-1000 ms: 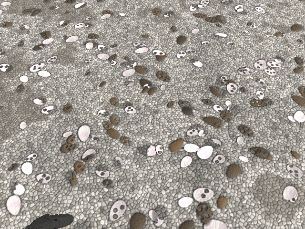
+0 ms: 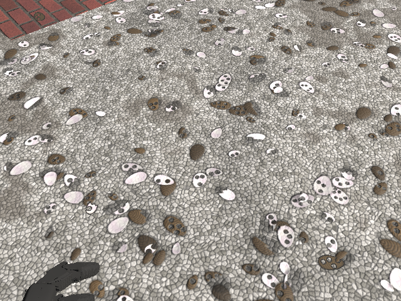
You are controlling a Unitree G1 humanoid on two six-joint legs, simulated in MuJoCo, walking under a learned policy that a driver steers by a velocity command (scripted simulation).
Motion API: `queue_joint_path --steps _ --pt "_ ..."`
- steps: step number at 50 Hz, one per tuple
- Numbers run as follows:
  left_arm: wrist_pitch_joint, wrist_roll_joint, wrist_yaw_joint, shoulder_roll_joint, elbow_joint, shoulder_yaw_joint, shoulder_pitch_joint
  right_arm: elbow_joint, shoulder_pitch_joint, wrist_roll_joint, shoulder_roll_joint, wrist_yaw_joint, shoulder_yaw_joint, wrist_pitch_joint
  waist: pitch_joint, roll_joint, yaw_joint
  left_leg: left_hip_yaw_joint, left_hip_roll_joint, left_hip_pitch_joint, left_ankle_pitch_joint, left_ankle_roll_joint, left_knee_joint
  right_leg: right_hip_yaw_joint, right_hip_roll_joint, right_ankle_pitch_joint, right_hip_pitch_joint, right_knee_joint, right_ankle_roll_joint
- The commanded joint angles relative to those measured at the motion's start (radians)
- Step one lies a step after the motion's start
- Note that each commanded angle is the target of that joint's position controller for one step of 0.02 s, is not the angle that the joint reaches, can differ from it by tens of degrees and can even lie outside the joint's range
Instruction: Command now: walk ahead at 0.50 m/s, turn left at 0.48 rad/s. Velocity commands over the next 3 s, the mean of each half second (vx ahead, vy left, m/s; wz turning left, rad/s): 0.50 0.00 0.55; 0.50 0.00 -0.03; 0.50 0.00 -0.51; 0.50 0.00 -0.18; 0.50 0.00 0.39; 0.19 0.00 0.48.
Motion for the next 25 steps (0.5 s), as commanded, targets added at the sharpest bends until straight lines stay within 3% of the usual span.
queue_joint_path --steps 1,2,3,5,9,13,16,18,20,21,22,23,24,25 --pt "0.011 -0.007 0.006 0.150 0.019 0.064 0.274 -0.115 -0.061 0.012 -0.143 -0.004 -0.025 -0.022 -0.070 -0.168 0.170 0.025 0.089 -0.619 0.021 -0.007 0.433 0.542 -0.398 -0.340 0.563 -0.235 -0.198" --pt "0.010 -0.001 0.004 0.122 0.018 0.053 0.225 -0.113 -0.085 0.002 -0.128 -0.003 -0.026 -0.015 -0.030 -0.118 0.147 0.039 0.115 -0.584 0.092 -0.016 0.426 0.423 -0.348 -0.209 0.478 -0.254 -0.175" --pt "0.011 0.004 0.002 0.099 0.026 0.046 0.192 -0.123 -0.110 -0.006 -0.116 0.000 -0.028 -0.011 0.007 -0.120 0.129 0.042 0.136 -0.570 0.137 -0.023 0.397 0.340 -0.317 -0.106 0.414 -0.274 -0.169" --pt "0.004 0.009 0.003 0.095 0.040 0.047 0.166 -0.137 -0.125 -0.002 -0.075 0.011 -0.023 0.000 0.030 -0.143 0.104 0.060 0.164 -0.514 0.193 -0.031 0.361 0.209 -0.280 0.024 0.323 -0.320 -0.156" --pt "-0.006 0.002 0.007 0.141 0.078 0.065 0.177 -0.181 -0.196 -0.011 -0.040 0.025 -0.010 0.008 0.038 -0.097 0.103 0.077 0.177 -0.529 0.316 -0.055 0.217 0.065 -0.284 0.194 0.311 -0.359 -0.179" --pt "0.003 -0.005 0.013 0.182 0.109 0.074 0.196 -0.215 -0.312 -0.010 -0.026 0.051 0.003 -0.003 0.055 -0.074 0.140 0.132 0.160 -0.460 0.504 -0.034 -0.014 -0.069 -0.265 0.239 0.316 -0.363 -0.151" --pt "0.014 -0.020 0.014 0.210 0.138 0.082 0.239 -0.254 -0.392 -0.006 -0.035 0.066 0.003 -0.002 0.076 -0.070 0.157 0.164 0.146 -0.446 0.499 -0.002 -0.108 -0.116 -0.289 0.263 0.380 -0.348 -0.128" --pt "0.026 -0.028 0.016 0.228 0.152 0.088 0.253 -0.276 -0.414 -0.008 -0.052 0.074 -0.004 0.001 0.073 -0.076 0.147 0.196 0.121 -0.423 0.424 0.030 -0.146 -0.148 -0.305 0.397 0.439 -0.291 -0.109" --pt "0.041 -0.034 0.022 0.261 0.153 0.097 0.256 -0.278 -0.355 -0.014 -0.093 0.074 -0.025 0.009 0.008 -0.109 0.096 0.257 0.051 -0.288 0.320 0.073 -0.155 -0.190 -0.300 0.731 0.470 -0.131 -0.086" --pt "0.049 -0.036 0.027 0.266 0.151 0.097 0.249 -0.250 -0.232 -0.012 -0.131 0.069 -0.049 0.013 -0.061 -0.101 0.021 0.278 0.007 -0.115 0.331 0.105 -0.195 -0.220 -0.279 0.825 0.433 0.043 -0.065" --pt "0.049 -0.029 0.032 0.243 0.144 0.085 0.260 -0.204 -0.058 -0.008 -0.190 0.053 -0.083 0.021 -0.148 -0.066 -0.063 0.231 -0.001 0.167 0.368 0.145 -0.226 -0.236 -0.243 0.722 0.271 0.286 -0.029" --pt "0.036 0.015 0.024 0.125 0.090 0.045 0.339 -0.195 -0.004 -0.002 -0.312 0.034 -0.109 0.025 -0.243 0.186 -0.006 -0.241 0.264 0.550 0.289 0.294 -0.247 -0.230 -0.112 -0.037 -0.173 0.677 0.036" --pt "0.000 0.010 0.011 0.123 0.070 0.028 0.313 -0.234 0.003 -0.002 -0.293 0.038 -0.092 0.009 -0.421 0.185 -0.012 -0.683 0.401 0.653 0.118 0.405 -0.427 0.009 0.008 -0.461 -0.340 0.859 0.043" --pt "-0.017 -0.036 -0.001 0.203 0.052 0.051 0.207 -0.219 -0.018 -0.014 -0.210 0.045 -0.066 -0.003 -0.311 0.087 -0.045 -0.552 0.378 0.582 0.111 0.336 -0.474 0.070 -0.056 -0.377 -0.431 0.881 0.024"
